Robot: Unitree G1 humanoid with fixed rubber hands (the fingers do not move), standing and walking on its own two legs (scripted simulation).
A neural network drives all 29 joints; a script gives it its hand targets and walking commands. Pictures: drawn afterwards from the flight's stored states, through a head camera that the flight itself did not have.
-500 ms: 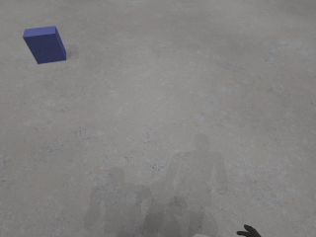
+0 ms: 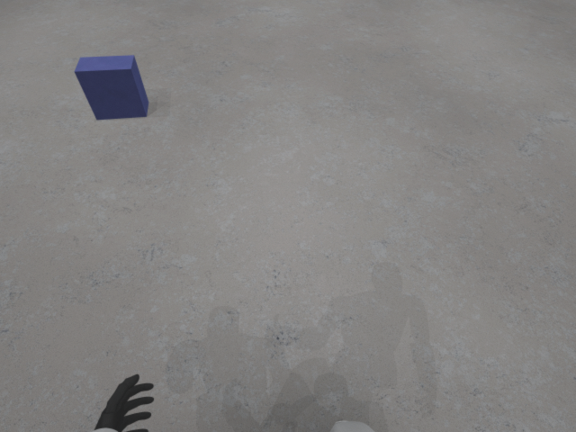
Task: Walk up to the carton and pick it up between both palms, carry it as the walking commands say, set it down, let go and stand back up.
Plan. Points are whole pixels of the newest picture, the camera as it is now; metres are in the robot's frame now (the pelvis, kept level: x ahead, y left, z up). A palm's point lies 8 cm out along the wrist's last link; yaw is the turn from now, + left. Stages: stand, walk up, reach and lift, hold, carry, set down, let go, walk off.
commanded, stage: walk up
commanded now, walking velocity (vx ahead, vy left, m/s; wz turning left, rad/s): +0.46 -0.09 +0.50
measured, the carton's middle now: (114, 88) +1.92 +0.74 -0.62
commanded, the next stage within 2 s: none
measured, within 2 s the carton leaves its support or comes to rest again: neither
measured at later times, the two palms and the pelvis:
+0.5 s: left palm out of the picture +0.07 +0.21 -0.15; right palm (331, 226) +0.50 -0.14 -0.12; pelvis +0.24 +0.02 -0.03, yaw +14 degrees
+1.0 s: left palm (127, 233) +0.52 +0.28 -0.11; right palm (361, 221) +0.54 -0.23 -0.16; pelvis +0.50 +0.02 +0.00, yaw +19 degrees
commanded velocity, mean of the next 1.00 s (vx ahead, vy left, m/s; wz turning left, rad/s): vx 0.52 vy -0.05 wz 0.33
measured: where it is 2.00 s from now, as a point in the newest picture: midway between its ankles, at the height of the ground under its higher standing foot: (197, 253)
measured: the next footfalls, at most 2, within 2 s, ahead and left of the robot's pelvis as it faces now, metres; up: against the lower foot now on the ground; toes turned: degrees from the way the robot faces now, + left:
right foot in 0.02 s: +0.08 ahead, -0.17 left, +0.00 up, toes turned -2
left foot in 0.42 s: +0.34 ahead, +0.13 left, +0.00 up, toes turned +19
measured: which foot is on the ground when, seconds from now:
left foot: down 0.00-0.02, up 0.04-0.40, down 0.42-0.86, up 0.88-1.00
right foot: up 0.00-0.00, down 0.02-0.46, up 0.48-0.84, down 0.86-1.00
